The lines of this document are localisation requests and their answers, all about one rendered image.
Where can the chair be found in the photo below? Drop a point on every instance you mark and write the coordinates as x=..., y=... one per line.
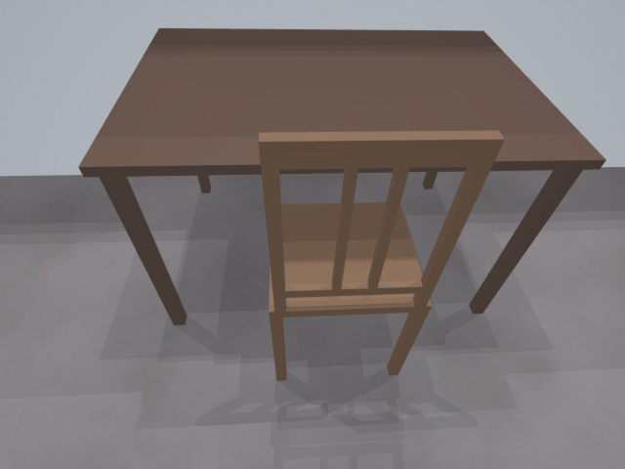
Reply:
x=336, y=259

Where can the table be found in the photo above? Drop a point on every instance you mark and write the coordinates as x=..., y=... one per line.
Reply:
x=199, y=97

